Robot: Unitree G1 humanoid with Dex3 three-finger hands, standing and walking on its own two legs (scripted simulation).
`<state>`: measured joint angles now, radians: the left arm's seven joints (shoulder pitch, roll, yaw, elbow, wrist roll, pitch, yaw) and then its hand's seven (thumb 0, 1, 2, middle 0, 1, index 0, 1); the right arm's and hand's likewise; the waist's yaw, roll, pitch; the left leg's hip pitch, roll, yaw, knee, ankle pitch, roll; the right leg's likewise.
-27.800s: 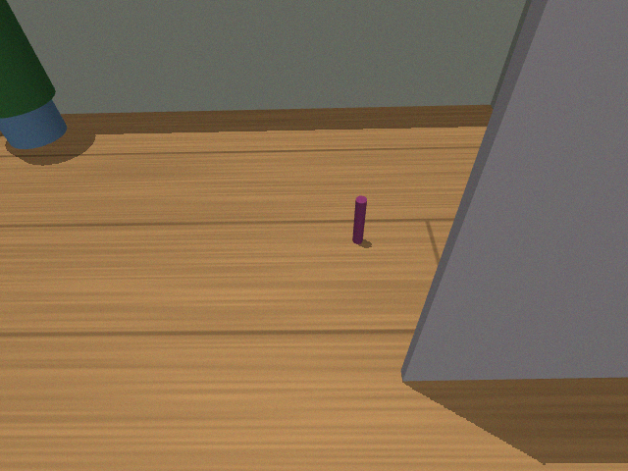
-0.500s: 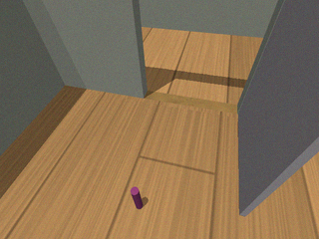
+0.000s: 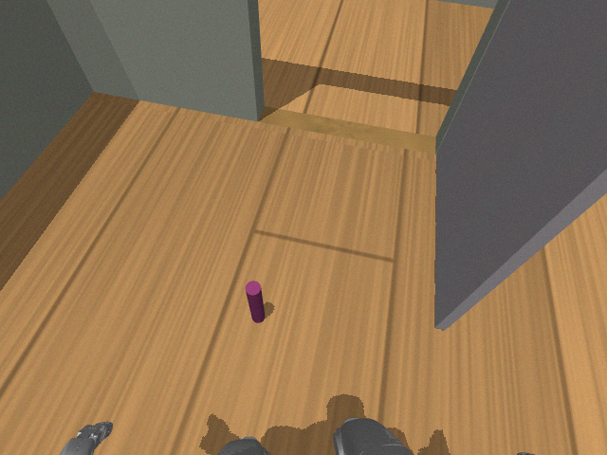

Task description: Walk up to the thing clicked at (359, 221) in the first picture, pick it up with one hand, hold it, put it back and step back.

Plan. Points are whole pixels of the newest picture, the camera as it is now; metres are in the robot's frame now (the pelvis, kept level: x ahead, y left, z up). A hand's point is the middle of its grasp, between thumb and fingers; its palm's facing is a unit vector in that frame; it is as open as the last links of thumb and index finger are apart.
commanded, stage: walk up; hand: left
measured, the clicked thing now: (256, 303) +0.55 +0.14 -0.64
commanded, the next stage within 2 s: stand in 1.82 s
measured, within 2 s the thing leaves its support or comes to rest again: neither
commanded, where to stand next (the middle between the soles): +0.24 -0.04 m, yaw -1 degrees
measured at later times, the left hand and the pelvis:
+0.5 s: hand out of the picture -0.03 +0.26 -0.16, palm faces +0.02 -0.92 -0.40, open 7.4 cm; pelvis -0.15 -0.02 -0.02, yaw +1 degrees
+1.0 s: hand out of the picture -0.18 +0.23 -0.14, palm faces +0.01 -0.92 -0.39, open 7.4 cm; pelvis -0.22 -0.04 +0.00, yaw +0 degrees
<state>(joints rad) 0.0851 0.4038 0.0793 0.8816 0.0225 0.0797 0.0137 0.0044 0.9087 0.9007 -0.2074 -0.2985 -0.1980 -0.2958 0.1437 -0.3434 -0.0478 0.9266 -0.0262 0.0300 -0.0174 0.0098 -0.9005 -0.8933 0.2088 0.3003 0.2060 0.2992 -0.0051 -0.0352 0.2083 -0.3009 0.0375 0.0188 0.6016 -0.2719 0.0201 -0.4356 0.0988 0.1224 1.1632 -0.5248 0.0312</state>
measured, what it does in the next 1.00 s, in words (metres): walks backwards: right foot, then left foot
